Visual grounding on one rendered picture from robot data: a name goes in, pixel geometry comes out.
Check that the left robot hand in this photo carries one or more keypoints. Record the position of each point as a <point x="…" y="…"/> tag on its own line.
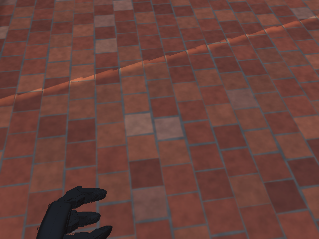
<point x="60" y="219"/>

